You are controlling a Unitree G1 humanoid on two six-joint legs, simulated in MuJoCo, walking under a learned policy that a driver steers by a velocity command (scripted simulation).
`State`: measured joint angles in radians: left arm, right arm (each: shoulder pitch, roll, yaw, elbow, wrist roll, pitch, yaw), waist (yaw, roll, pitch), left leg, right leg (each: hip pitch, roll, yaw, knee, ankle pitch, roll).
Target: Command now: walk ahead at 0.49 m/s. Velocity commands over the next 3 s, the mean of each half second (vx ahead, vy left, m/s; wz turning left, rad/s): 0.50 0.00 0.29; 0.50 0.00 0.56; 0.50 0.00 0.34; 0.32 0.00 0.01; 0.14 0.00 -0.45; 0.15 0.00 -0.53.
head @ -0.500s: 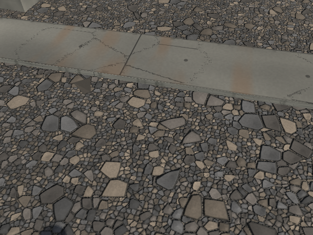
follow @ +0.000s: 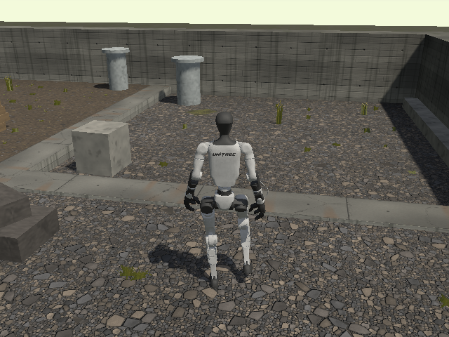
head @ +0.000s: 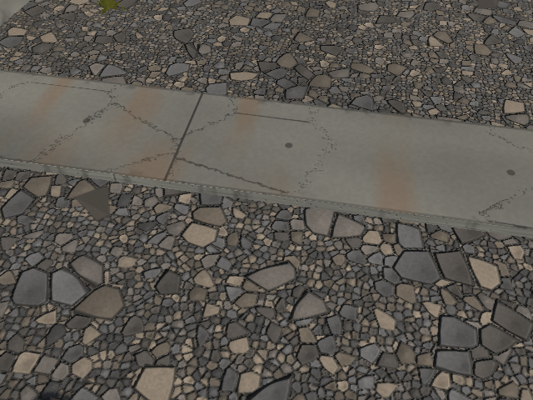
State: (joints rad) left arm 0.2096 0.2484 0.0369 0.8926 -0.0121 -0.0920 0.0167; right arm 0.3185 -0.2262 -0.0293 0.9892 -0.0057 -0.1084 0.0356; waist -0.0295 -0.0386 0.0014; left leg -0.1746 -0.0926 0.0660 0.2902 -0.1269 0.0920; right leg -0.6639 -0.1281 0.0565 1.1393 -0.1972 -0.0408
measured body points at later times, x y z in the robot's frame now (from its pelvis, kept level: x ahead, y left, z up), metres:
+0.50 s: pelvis +0.27 -0.07 +0.00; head +0.29 -0.08 +0.45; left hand +0.28 +0.21 -0.12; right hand +0.41 -0.32 -0.13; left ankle +0.26 +0.09 -0.65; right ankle +0.29 -0.17 -0.74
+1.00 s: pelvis +0.50 +0.07 -0.01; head +0.52 +0.10 +0.44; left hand +0.49 +0.38 -0.12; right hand +0.72 -0.12 -0.12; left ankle +0.50 +0.14 -0.74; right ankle +0.55 -0.10 -0.65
